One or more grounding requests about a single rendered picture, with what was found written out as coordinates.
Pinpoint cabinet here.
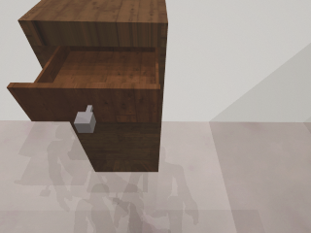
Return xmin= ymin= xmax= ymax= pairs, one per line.
xmin=17 ymin=0 xmax=168 ymax=172

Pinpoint drawer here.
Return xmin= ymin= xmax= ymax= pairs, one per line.
xmin=7 ymin=46 xmax=160 ymax=122

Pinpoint handle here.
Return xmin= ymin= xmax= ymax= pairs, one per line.
xmin=74 ymin=105 xmax=96 ymax=133

